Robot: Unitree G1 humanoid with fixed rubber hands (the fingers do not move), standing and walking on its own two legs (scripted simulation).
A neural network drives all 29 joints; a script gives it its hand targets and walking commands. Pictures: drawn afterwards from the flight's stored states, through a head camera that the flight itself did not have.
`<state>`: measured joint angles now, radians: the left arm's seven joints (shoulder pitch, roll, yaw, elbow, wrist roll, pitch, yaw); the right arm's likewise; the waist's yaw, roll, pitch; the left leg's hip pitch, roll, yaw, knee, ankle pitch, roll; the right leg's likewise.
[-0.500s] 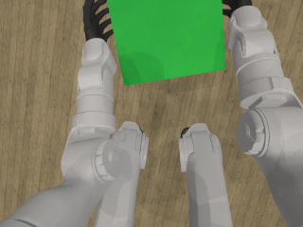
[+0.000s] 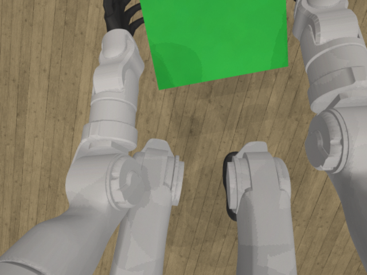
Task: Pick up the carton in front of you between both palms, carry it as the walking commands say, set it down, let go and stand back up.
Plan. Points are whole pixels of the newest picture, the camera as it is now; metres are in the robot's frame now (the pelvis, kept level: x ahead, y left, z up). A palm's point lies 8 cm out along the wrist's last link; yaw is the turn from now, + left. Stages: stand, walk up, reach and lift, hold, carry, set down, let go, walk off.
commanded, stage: set down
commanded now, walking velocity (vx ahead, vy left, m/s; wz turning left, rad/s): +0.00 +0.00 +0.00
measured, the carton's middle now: (209, 24) +0.54 -0.03 -0.25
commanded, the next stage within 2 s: none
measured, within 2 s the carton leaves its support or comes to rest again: rests again in 0.38 s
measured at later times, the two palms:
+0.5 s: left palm (122, 22) +0.53 +0.12 -0.16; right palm out of the picture +0.56 -0.18 -0.17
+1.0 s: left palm (107, 44) +0.50 +0.16 -0.19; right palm (313, 17) +0.53 -0.22 -0.21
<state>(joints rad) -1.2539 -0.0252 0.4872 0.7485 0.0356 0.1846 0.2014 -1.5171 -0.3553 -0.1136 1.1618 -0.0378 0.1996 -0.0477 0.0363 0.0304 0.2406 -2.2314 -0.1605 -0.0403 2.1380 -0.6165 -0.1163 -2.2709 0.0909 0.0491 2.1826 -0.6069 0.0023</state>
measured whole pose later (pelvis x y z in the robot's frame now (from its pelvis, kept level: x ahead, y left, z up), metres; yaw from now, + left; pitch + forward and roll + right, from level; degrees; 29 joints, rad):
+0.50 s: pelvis +0.01 +0.00 +0.00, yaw +1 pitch +40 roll +5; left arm -1.33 -0.01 0.60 0.81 0.17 0.16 0.08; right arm -1.53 -0.35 -0.24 1.14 -0.16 0.18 0.03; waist 0.03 0.04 0.27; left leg -2.23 -0.15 -0.03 2.15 -0.64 -0.11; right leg -2.27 0.07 0.04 2.20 -0.63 -0.02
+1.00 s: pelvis +0.00 +0.00 -0.01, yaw +1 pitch +36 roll +5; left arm -1.32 0.18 0.32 1.02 -0.10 0.05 0.14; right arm -1.46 -0.49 -0.06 1.20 0.07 0.05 -0.01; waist 0.05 0.06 0.40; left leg -2.21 -0.11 0.00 2.19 -0.62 -0.09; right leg -2.25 0.04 0.03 2.24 -0.62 -0.03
